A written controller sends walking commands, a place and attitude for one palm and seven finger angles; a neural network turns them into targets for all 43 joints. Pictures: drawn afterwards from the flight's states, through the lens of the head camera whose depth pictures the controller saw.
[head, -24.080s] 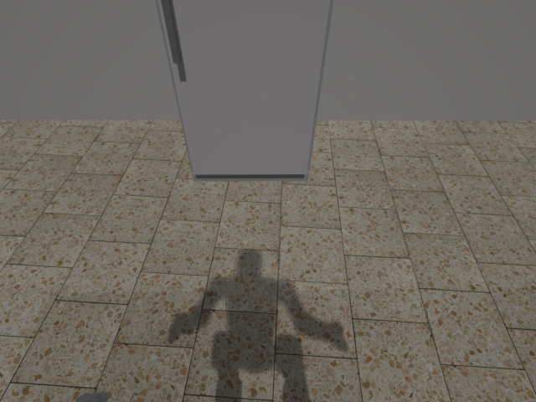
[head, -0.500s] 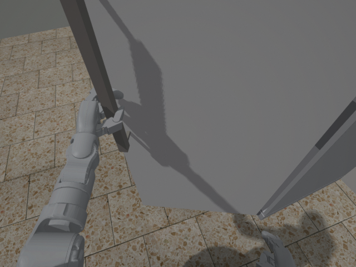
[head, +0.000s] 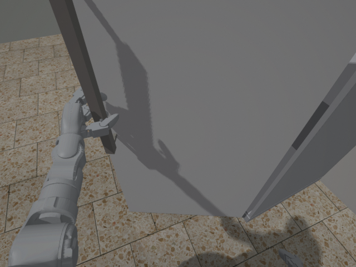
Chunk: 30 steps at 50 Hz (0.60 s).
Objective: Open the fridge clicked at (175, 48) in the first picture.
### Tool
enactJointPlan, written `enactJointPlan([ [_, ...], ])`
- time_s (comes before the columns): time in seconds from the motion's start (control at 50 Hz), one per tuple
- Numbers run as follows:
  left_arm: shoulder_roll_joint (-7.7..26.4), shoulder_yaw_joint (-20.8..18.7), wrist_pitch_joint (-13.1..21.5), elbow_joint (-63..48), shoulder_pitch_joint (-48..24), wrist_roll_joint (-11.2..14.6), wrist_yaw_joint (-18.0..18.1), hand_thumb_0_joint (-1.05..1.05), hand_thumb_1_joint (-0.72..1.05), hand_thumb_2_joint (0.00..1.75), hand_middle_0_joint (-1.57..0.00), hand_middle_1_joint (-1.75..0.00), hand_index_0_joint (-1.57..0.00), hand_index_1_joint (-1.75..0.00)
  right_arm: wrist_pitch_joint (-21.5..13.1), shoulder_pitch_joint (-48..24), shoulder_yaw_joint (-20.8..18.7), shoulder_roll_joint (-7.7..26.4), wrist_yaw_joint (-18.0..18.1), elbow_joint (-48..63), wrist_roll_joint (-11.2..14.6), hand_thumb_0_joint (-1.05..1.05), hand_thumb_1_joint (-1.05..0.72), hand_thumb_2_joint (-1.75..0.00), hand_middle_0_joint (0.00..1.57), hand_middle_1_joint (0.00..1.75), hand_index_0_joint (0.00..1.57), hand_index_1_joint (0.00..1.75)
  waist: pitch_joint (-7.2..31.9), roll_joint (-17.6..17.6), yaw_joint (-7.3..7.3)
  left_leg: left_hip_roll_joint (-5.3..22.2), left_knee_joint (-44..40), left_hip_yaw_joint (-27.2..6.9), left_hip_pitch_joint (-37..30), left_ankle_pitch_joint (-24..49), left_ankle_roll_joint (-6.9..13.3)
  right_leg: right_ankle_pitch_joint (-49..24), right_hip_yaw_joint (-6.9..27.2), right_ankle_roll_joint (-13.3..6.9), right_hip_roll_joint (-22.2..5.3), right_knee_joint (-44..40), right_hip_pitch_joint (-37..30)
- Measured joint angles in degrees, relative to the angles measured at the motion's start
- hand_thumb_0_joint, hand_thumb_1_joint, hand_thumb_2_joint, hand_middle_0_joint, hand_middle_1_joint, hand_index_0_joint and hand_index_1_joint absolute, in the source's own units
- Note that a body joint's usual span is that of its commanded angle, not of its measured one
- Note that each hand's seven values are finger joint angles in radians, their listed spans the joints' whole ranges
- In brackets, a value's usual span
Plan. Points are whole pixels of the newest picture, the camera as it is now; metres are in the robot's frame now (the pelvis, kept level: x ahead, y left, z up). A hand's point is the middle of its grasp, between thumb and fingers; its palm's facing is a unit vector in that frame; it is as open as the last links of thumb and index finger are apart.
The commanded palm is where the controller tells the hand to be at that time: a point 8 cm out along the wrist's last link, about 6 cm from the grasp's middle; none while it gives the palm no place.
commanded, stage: loosen the grip on the handle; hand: left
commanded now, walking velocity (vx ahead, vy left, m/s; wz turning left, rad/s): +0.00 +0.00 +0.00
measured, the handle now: (95, 87) +0.47 +0.20 +0.17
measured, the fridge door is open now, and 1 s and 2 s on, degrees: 61 61 61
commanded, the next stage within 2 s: slip the hand off the handle in 0.36 s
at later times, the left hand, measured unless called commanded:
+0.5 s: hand (100, 125) +0.42 +0.20 +0.09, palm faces +0.15 -0.98 -0.17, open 14.5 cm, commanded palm +0.39 +0.26 +0.09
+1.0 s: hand (73, 131) +0.41 +0.26 +0.08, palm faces +0.16 -0.97 -0.18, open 14.7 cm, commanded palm +0.37 +0.31 +0.09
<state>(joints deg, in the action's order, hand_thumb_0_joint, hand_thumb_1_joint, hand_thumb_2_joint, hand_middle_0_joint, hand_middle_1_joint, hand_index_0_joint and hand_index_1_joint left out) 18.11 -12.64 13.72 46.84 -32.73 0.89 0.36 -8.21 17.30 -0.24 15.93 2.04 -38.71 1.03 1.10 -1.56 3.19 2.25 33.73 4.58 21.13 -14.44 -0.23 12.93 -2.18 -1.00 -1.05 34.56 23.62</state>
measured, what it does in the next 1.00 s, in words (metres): stands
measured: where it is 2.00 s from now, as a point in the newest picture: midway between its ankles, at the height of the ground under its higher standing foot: outside the picture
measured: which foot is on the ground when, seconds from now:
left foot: down 0.00-1.00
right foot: down 0.00-1.00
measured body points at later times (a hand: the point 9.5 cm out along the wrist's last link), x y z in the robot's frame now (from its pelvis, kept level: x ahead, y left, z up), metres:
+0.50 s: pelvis +0.03 +0.01 -0.01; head +0.06 +0.02 +0.44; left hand +0.41 +0.25 +0.10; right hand +0.14 -0.24 -0.11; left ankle +0.03 +0.13 -0.73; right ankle +0.06 -0.11 -0.73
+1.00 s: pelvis +0.03 +0.02 -0.01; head +0.07 +0.03 +0.44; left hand +0.39 +0.31 +0.09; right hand +0.15 -0.24 -0.11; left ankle +0.03 +0.13 -0.73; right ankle +0.06 -0.11 -0.73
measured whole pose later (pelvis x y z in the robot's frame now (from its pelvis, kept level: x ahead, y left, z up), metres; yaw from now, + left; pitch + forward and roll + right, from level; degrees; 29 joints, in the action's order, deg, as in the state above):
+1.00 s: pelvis +0.03 +0.02 -0.01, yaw +1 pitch +7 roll -1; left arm 21.4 -15.5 17.3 36.9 -22.1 4.7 -7.7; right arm -4.7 17.9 0.4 15.2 2.4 -37.1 1.4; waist 4.1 0.2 0.9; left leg 1.7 42.3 2.9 28.7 -21.0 1.0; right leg 17.9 -3.0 0.5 -1.5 39.8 29.2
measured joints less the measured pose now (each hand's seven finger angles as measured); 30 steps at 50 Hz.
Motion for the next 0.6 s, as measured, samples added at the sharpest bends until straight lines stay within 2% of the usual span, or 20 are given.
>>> enactJointPlan([
  [0.06,0.5,0.5,1.8,-0.2,0.3,0.3,0.1,0.00,0.08,0.51,-0.42,-1.37,-0.41,-1.39,0.1,0.5,0.1,0.5,0.1,0.0,0.5,0.01,-0.91,-0.90,0.21,0.30,0.21,0.30,0.0,-0.2,-0.16,0.1,1.2,-0.2,1.3,-0.6,0.1,0.3,0.1,-0.1,0.2,1.0,1.3],
  [0.14,0.9,2.0,1.7,-0.9,0.9,0.7,-0.2,0.00,-0.21,0.37,-0.41,-1.35,-0.40,-1.36,0.0,1.0,0.3,0.6,0.5,-0.1,1.0,0.01,-0.91,-0.90,0.21,0.30,0.21,0.30,0.0,-0.1,-0.53,0.1,1.6,-0.5,2.2,-0.6,0.1,0.3,0.0,-0.2,0.4,1.1,2.0],
  [0.24,0.5,1.7,2.4,-0.9,1.7,1.1,0.0,0.00,-0.41,0.27,-0.37,-1.30,-0.37,-1.31,0.0,0.6,0.9,-0.1,0.6,-0.4,0.7,0.01,-0.91,-0.90,0.21,0.30,0.21,0.30,0.1,0.1,-0.57,0.1,2.0,-0.9,3.1,-1.1,0.1,0.7,-0.3,0.0,0.3,1.1,2.5],
  [0.32,0.5,1.6,3.0,-2.7,2.8,0.9,0.3,0.00,-0.49,0.23,-0.33,-1.24,-0.33,-1.25,0.1,0.1,0.7,-0.8,0.3,-0.1,0.2,0.01,-0.91,-0.90,0.21,0.30,0.21,0.30,0.2,0.3,-0.81,0.0,3.0,-1.0,4.2,-1.9,0.2,1.3,-0.4,0.2,0.2,1.6,3.4],
  [0.48,-2.5,3.4,3.4,-7.1,5.7,1.0,0.3,-0.01,-0.54,0.20,-0.29,-1.19,-0.27,-1.18,0.8,-0.2,0.7,-1.7,-0.6,-0.3,-0.1,0.01,-0.91,-0.90,0.21,0.30,0.21,0.30,2.1,1.4,-2.03,-0.5,4.5,-1.3,4.8,-3.9,0.7,3.1,-0.6,0.9,-0.4,2.7,3.6],
  [0.6,-0.9,1.0,3.1,-5.4,5.7,0.2,-1.3,-0.01,-0.55,0.20,-0.29,-1.18,-0.28,-1.17,2.7,-1.2,1.5,-2.3,-0.5,1.3,-0.1,0.01,-0.90,-0.90,0.21,0.30,0.21,0.30,2.5,1.1,-1.87,-0.6,5.8,-1.2,5.7,-4.8,0.9,4.0,-0.5,1.1,-0.5,3.9,4.5],
])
